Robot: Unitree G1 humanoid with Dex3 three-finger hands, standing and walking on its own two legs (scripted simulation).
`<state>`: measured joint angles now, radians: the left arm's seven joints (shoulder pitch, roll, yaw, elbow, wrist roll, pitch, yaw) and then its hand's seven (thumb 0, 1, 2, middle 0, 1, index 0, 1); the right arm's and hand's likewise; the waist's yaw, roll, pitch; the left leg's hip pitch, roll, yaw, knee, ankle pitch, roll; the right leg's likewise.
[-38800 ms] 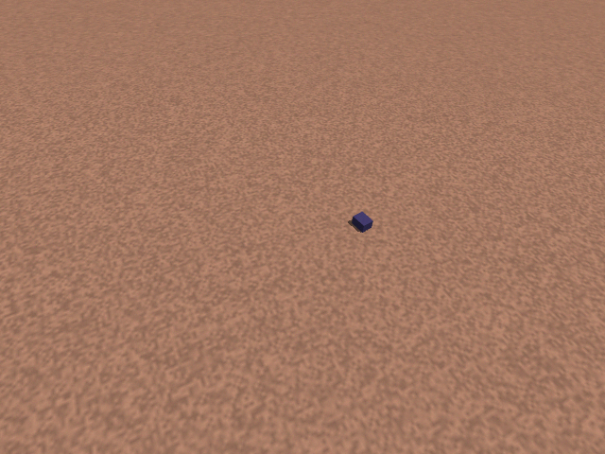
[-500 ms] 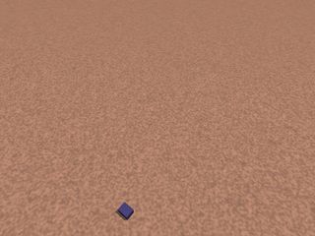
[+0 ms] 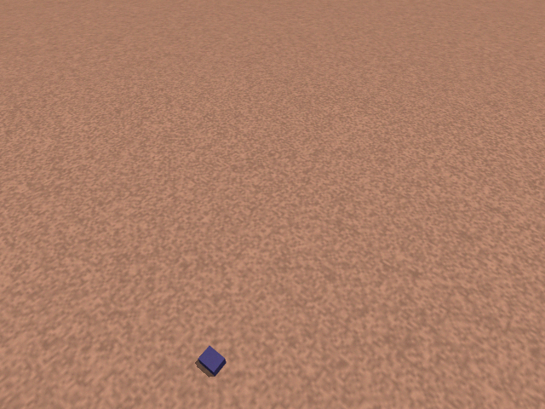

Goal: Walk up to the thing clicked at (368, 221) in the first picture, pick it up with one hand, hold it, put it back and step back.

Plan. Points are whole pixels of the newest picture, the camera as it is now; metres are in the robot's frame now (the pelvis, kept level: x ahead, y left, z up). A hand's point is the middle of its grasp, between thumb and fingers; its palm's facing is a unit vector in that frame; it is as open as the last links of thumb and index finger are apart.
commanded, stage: stand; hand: left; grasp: from above
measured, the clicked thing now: (212, 360) +0.45 +0.22 -0.76
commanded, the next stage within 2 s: step back in 1.26 s
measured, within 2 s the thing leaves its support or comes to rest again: neither
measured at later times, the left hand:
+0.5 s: hand out of the picture +0.09 +0.24 -0.15, palm faces +0.01 -0.94 -0.34, open 7.4 cm
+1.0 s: hand out of the picture +0.08 +0.24 -0.16, palm faces -0.01 -0.94 -0.33, open 7.4 cm
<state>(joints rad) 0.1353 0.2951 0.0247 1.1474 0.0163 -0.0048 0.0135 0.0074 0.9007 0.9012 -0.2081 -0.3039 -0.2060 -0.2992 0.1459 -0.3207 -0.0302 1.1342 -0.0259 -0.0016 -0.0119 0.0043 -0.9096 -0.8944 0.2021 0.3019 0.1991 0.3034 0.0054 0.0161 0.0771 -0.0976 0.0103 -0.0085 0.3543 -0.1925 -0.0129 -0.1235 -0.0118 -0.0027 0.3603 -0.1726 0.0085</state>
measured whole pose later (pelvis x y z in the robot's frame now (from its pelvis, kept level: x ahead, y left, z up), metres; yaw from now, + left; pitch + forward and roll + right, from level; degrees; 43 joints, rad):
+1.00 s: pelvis +0.01 -0.01 +0.00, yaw -1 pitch -3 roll +0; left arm 0.11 0.32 0.02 1.15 0.01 -0.01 0.00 0.01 0.90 0.90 -0.21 -0.30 -0.21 -0.30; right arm 0.13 -0.33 -0.02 1.15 -0.02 -0.01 0.00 0.00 -0.91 -0.89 0.20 0.30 0.20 0.30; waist 0.00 0.01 0.06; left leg -0.08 0.03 0.00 0.31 -0.18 -0.03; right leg -0.12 0.00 0.01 0.34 -0.17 0.00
